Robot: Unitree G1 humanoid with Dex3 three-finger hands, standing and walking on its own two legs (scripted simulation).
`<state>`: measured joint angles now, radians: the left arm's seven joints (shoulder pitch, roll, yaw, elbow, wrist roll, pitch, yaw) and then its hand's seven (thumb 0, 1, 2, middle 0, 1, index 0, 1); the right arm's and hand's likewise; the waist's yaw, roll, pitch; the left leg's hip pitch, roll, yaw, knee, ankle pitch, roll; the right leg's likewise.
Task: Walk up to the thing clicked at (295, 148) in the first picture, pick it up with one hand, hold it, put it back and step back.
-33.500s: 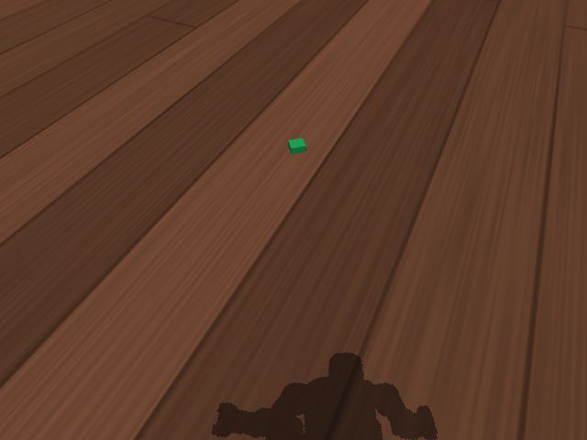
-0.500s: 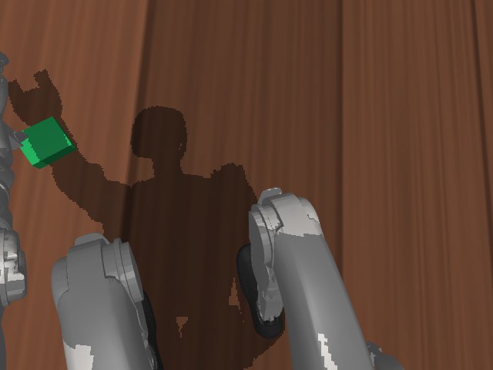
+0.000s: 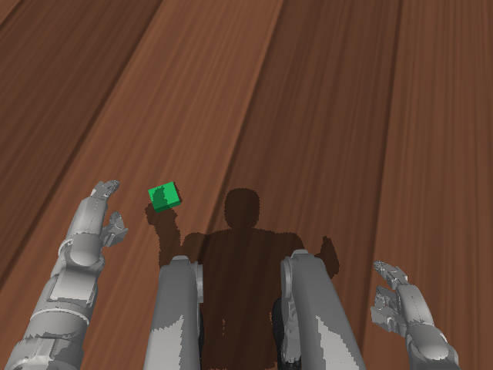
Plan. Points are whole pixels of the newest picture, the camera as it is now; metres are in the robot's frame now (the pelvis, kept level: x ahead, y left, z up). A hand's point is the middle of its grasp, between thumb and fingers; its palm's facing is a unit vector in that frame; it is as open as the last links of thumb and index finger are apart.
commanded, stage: home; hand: left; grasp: from above
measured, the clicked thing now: (164, 197) +0.53 +0.21 -0.50
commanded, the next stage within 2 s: none
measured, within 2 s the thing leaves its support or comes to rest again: neither
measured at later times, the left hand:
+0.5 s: hand (80, 258) +0.26 +0.19 +0.09, palm faces +0.08 -0.97 -0.22, open 7.4 cm
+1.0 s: hand (43, 302) +0.22 +0.19 +0.15, palm faces +0.11 -0.97 -0.20, open 7.4 cm
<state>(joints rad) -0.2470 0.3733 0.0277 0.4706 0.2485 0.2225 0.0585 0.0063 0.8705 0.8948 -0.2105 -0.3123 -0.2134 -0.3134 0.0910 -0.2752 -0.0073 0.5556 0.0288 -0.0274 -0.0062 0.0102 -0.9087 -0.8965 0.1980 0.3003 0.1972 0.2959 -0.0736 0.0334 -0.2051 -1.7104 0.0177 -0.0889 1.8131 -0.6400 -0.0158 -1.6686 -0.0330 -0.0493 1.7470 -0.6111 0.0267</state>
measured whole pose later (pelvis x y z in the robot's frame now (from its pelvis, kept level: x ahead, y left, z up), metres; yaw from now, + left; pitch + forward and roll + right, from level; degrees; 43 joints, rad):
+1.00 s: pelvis +0.07 +0.00 +0.20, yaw +4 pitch +10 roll -3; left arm 0.50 0.22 0.03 -0.12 -0.05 0.46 0.02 0.01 0.90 0.89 -0.20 -0.30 -0.20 -0.30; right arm 0.27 -0.22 0.04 0.52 0.01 -0.23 -0.18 0.02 -0.90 -0.90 0.20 0.30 0.20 0.30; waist -0.03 0.04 -0.16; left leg -0.69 0.03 -0.06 1.01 -0.49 -0.02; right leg -0.64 -0.03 -0.07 0.94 -0.47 0.02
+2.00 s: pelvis +0.08 +0.00 +0.20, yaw +3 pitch +10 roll -3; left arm 0.50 0.23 0.03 -0.12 -0.05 0.46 0.02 0.01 0.90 0.89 -0.20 -0.30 -0.20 -0.30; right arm 0.28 -0.22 0.03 0.54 0.01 -0.23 -0.18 0.02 -0.90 -0.90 0.20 0.30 0.20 0.30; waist -0.04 0.05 -0.16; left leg -0.69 0.04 -0.06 1.02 -0.51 -0.01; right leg -0.64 -0.02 -0.06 0.94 -0.47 0.03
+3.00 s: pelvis +0.07 +0.00 +0.22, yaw +3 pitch +2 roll +1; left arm 0.22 0.29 0.03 0.60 0.05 0.09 0.03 0.01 0.90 0.89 -0.20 -0.30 -0.21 -0.30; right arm 0.17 -0.28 -0.03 0.82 -0.06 -0.04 -0.02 0.02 -0.90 -0.90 0.20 0.30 0.20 0.30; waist 0.02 -0.01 0.02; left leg -0.42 0.00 -0.01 0.80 -0.41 -0.01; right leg -0.43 -0.06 -0.02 0.82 -0.42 0.02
